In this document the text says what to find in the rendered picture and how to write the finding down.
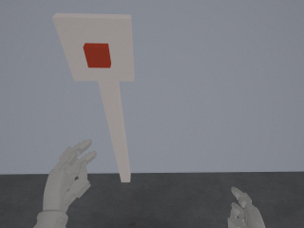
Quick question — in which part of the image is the panel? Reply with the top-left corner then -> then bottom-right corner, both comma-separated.
52,12 -> 135,182

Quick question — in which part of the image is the robot left forearm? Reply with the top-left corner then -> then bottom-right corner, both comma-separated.
33,209 -> 68,228

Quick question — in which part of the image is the button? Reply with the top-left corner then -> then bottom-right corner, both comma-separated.
83,43 -> 111,68

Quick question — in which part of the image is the robot left hand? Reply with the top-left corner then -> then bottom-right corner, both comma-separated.
43,139 -> 97,213

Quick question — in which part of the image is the robot right hand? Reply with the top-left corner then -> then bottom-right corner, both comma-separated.
227,186 -> 266,228

